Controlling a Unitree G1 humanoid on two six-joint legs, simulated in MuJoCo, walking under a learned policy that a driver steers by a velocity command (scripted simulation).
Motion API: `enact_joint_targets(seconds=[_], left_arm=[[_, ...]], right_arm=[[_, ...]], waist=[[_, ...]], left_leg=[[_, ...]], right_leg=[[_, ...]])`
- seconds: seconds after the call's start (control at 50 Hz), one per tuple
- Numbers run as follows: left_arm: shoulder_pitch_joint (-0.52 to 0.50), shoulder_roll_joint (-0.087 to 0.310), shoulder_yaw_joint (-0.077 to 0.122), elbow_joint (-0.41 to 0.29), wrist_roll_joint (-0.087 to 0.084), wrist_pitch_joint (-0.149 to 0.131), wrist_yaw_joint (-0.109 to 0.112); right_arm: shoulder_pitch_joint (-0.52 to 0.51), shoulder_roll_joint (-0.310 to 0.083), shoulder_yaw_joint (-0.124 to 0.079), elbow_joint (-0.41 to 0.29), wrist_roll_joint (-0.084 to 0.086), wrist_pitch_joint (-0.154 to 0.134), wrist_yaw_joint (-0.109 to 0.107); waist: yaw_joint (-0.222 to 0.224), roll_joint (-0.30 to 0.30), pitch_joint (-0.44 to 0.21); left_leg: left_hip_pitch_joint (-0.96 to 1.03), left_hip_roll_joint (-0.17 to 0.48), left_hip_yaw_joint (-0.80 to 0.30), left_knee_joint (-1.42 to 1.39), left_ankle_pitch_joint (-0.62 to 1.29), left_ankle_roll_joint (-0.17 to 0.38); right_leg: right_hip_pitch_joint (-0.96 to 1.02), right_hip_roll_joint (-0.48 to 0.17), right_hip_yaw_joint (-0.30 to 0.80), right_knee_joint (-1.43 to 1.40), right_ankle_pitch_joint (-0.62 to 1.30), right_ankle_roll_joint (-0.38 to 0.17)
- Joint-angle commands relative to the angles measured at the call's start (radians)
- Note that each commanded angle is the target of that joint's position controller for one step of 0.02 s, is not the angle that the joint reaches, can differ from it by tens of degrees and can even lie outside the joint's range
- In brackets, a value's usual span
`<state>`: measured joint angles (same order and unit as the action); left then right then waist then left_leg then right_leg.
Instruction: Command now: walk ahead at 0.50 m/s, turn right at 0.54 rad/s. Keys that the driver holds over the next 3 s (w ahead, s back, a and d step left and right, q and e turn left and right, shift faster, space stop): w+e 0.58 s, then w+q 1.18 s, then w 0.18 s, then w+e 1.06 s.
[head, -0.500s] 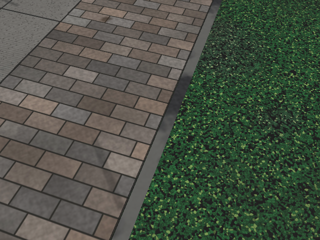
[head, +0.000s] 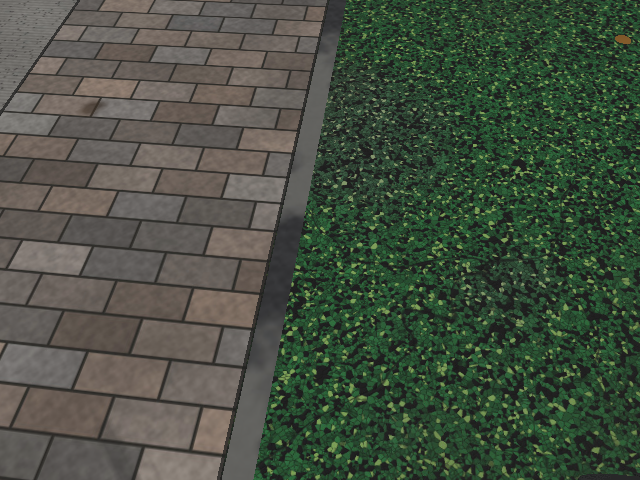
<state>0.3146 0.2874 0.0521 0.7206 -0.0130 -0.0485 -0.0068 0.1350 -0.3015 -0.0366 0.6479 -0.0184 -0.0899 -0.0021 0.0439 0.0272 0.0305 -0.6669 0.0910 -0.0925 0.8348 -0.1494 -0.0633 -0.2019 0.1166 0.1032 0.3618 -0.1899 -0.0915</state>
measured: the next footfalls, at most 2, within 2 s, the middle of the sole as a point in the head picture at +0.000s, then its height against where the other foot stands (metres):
left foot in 0.18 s outside the picture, level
right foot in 0.70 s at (458, 468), level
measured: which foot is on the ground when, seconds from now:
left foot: up 0.00-0.16, down 0.18-0.70, up 0.72-1.00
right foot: down 0.00-0.18, up 0.20-0.68, down 0.70-1.00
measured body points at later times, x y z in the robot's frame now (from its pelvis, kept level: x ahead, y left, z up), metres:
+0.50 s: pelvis +0.28 +0.03 +0.00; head +0.30 +0.03 +0.45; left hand +0.53 +0.23 -0.09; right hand +0.23 -0.25 -0.12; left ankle +0.26 +0.15 -0.75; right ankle +0.34 -0.15 -0.68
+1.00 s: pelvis +0.52 -0.12 +0.00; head +0.53 -0.13 +0.45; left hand +0.66 +0.13 -0.11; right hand +0.56 -0.42 -0.11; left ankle +0.68 +0.02 -0.67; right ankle +0.45 -0.18 -0.75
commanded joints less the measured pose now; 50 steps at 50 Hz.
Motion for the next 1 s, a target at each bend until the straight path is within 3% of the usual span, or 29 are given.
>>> enact_joint_targets(seconds=[0.02,0.06,0.12,0.16,0.18,0.2,0.22,0.24,0.26,0.28,0.3,0.32,0.36,0.44,0.52,0.58,0.62,0.66,0.68,0.7,0.72,0.74,0.76,0.78,0.8,0.84,0.88,0.94,1.0], left_arm=[[-0.011,0.179,0.051,-0.059,-0.010,-0.006,0.018],[0.027,0.181,0.053,-0.043,-0.015,0.002,0.021],[0.041,0.172,0.053,-0.037,-0.015,0.012,0.024],[0.015,0.154,0.050,-0.045,-0.010,0.017,0.023],[0.012,0.112,0.036,-0.055,-0.004,0.013,0.019],[0.034,0.047,0.013,-0.075,0.016,0.008,0.017],[0.160,0.028,0.003,-0.107,-0.020,-0.003,0.015],[0.132,0.136,0.023,-0.074,-0.029,-0.001,0.019],[0.021,0.176,0.037,-0.088,-0.021,0.005,0.017],[-0.027,0.160,0.037,-0.098,-0.011,0.009,0.018],[-0.057,0.146,0.040,-0.111,-0.004,0.009,0.014],[-0.050,0.128,0.040,-0.115,-0.011,0.013,0.007],[-0.047,0.090,0.034,-0.118,-0.018,0.024,0.002],[-0.116,0.060,0.024,-0.143,-0.007,0.030,-0.004],[-0.224,0.040,0.013,-0.160,-0.009,0.016,-0.029],[-0.300,0.039,0.012,-0.189,-0.012,0.014,-0.046],[-0.324,0.035,0.011,-0.208,-0.009,0.011,-0.050],[-0.246,0.079,0.034,-0.199,0.002,0.010,-0.046],[-0.100,0.120,0.058,-0.157,0.004,0.010,-0.039],[0.062,0.181,0.085,-0.112,0.007,0.014,-0.023],[0.138,0.297,0.100,-0.098,0.024,0.012,-0.006],[0.161,0.241,0.082,-0.115,0.023,0.003,-0.007],[0.107,0.189,0.063,-0.098,0.022,-0.006,-0.014],[0.049,0.158,0.053,-0.085,0.014,-0.013,-0.014],[-0.012,0.119,0.043,-0.078,0.014,-0.018,-0.016],[-0.078,0.073,0.034,-0.076,0.023,-0.037,-0.020],[-0.092,0.073,0.038,-0.054,0.025,-0.059,-0.017],[-0.078,0.084,0.045,-0.018,0.035,-0.068,-0.003],[-0.072,0.099,0.048,0.002,0.032,-0.064,0.009]], right_arm=[[-0.082,-0.046,-0.009,-0.069,0.007,-0.015,0.003],[-0.130,-0.060,-0.014,-0.081,0.020,-0.022,0.011],[-0.127,-0.098,-0.032,-0.083,0.027,-0.034,0.020],[-0.031,-0.120,-0.050,-0.059,0.027,-0.042,0.017],[0.068,-0.151,-0.065,-0.047,0.014,-0.047,0.010],[0.218,-0.209,-0.080,-0.037,0.004,-0.045,0.000],[0.273,-0.271,-0.096,0.005,0.000,-0.029,0.010],[0.236,-0.166,-0.076,-0.020,0.018,-0.025,0.013],[0.201,-0.118,-0.062,-0.023,0.020,-0.019,0.006],[0.159,-0.106,-0.054,-0.025,0.009,-0.015,0.006],[0.133,-0.086,-0.049,-0.015,0.006,-0.012,0.005],[0.121,-0.076,-0.044,-0.009,0.001,-0.014,0.002],[0.115,-0.069,-0.045,0.010,0.010,-0.021,0.003],[0.123,-0.117,-0.063,0.050,0.010,-0.022,0.001],[0.130,-0.143,-0.068,0.080,0.017,-0.009,-0.006],[0.167,-0.169,-0.076,0.109,0.031,0.004,-0.007],[0.208,-0.178,-0.077,0.139,0.046,0.013,0.000],[0.203,-0.210,-0.082,0.157,0.059,0.024,0.000],[0.189,-0.206,-0.075,0.164,0.063,0.030,-0.002],[0.196,-0.166,-0.055,0.163,0.052,0.026,-0.004],[0.290,-0.031,-0.008,0.124,0.021,0.012,0.009],[0.271,-0.088,-0.017,0.147,0.047,-0.012,0.013],[0.165,-0.162,-0.044,0.114,0.082,-0.017,0.017],[0.118,-0.145,-0.040,0.097,0.078,-0.018,0.015],[0.105,-0.131,-0.041,0.106,0.055,-0.013,0.009],[0.175,-0.109,-0.046,0.137,0.052,0.020,0.008],[0.193,-0.067,-0.041,0.148,0.054,0.045,0.006],[0.122,-0.052,-0.041,0.126,0.049,0.055,0.001],[0.052,-0.035,-0.035,0.106,0.043,0.047,0.016]], waist=[[0.013,-0.100,-0.039],[0.032,-0.108,-0.042],[0.014,-0.132,-0.048],[-0.046,-0.151,-0.069],[-0.096,-0.129,-0.147],[-0.145,0.014,-0.290],[-0.077,0.371,-0.361],[-0.107,0.208,-0.266],[-0.133,0.111,-0.151],[-0.117,0.041,-0.094],[-0.102,0.041,-0.045],[-0.081,0.073,-0.032],[-0.069,0.094,-0.021],[-0.072,0.050,-0.005],[-0.108,0.036,0.018],[-0.127,0.034,0.042],[-0.119,0.030,0.049],[-0.042,0.060,-0.004],[0.048,0.049,-0.081],[0.121,0.026,-0.179],[0.063,-0.224,-0.337],[0.105,-0.196,-0.489],[0.105,-0.138,-0.317],[0.064,-0.131,-0.191],[0.025,-0.104,-0.127],[-0.039,-0.137,-0.090],[-0.061,-0.112,-0.063],[-0.052,-0.090,-0.005],[-0.032,-0.084,0.020]], left_leg=[[0.165,-0.070,0.054,-0.194,0.206,-0.021],[0.187,-0.090,0.039,-0.266,0.227,-0.016],[0.216,-0.095,0.005,-0.340,0.144,0.016],[0.349,-0.094,0.024,-0.390,0.101,0.060],[0.528,-0.032,-0.016,-0.387,0.086,0.104],[0.785,0.153,-0.202,-0.378,0.032,0.164],[1.008,0.341,-0.685,-0.489,-0.240,0.319],[0.945,0.323,-0.687,-0.531,-0.428,0.293],[0.834,0.278,-0.509,-0.536,-0.374,0.251],[0.727,0.235,-0.387,-0.549,-0.226,0.233],[0.655,0.199,-0.297,-0.569,-0.115,0.231],[0.602,0.173,-0.221,-0.593,-0.050,0.222],[0.564,0.157,-0.126,-0.632,0.024,0.234],[0.587,0.177,0.000,-0.668,0.175,0.257],[0.606,0.148,0.145,-0.670,0.230,0.221],[0.663,0.170,0.195,-0.658,0.258,0.203],[0.694,0.195,0.192,-0.628,0.378,0.206],[0.725,0.199,0.204,-0.493,0.696,0.198],[0.679,0.169,0.236,-0.328,0.776,0.177],[0.492,0.126,0.242,-0.097,0.613,0.142],[0.087,-0.038,0.218,0.323,-0.164,0.073],[0.012,-0.110,-0.010,0.497,-0.461,0.073],[-0.073,-0.060,-0.034,0.526,-0.402,0.079],[-0.079,-0.009,-0.005,0.459,-0.313,0.083],[-0.047,0.025,0.006,0.399,-0.244,0.077],[0.072,0.057,-0.003,0.358,-0.139,0.066],[0.083,0.058,-0.005,0.332,-0.091,0.051],[-0.007,0.053,-0.030,0.226,0.033,0.036],[-0.012,0.037,-0.003,0.039,0.188,0.042]], right_leg=[[-0.112,-0.183,0.142,-0.108,0.183,-0.137],[-0.069,-0.201,0.192,-0.077,0.133,-0.127],[0.029,-0.239,0.294,0.010,0.085,-0.102],[0.030,-0.224,0.316,0.095,0.109,-0.071],[-0.016,-0.176,0.273,0.236,0.120,-0.038],[-0.147,-0.097,0.167,0.525,-0.092,0.004],[-0.491,-0.011,0.065,0.813,-0.425,0.052],[-0.586,-0.093,0.092,0.925,-0.361,0.069],[-0.605,-0.121,0.063,0.945,-0.265,0.077],[-0.572,-0.152,0.040,0.927,-0.198,0.084],[-0.559,-0.176,0.039,0.882,-0.155,0.088],[-0.516,-0.200,0.032,0.856,-0.130,0.089],[-0.499,-0.213,0.004,0.816,-0.114,0.096],[-0.552,-0.230,-0.008,0.669,0.003,0.117],[-0.491,-0.215,-0.068,0.437,0.195,0.101],[-0.462,-0.199,-0.112,0.331,0.191,0.073],[-0.406,-0.168,-0.124,0.276,0.101,0.037],[-0.254,-0.105,-0.163,0.224,0.003,-0.009],[-0.042,-0.073,-0.185,0.153,0.071,-0.039],[0.255,-0.131,-0.108,0.179,0.133,-0.070],[0.635,-0.453,0.375,0.156,0.066,-0.218],[0.637,-0.554,0.653,0.010,0.019,-0.281],[0.515,-0.506,0.464,-0.010,0.047,-0.218],[0.368,-0.457,0.304,-0.025,0.106,-0.175],[0.251,-0.412,0.208,-0.052,0.144,-0.143],[0.104,-0.367,0.086,-0.132,0.179,-0.119],[0.049,-0.366,0.013,-0.191,0.218,-0.125],[0.058,-0.358,-0.088,-0.228,0.254,-0.110],[0.090,-0.339,-0.181,-0.244,0.259,-0.084]])
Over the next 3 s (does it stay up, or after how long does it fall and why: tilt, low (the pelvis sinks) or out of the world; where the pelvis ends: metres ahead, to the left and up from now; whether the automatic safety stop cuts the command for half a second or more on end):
stays up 1.59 -0.15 0.00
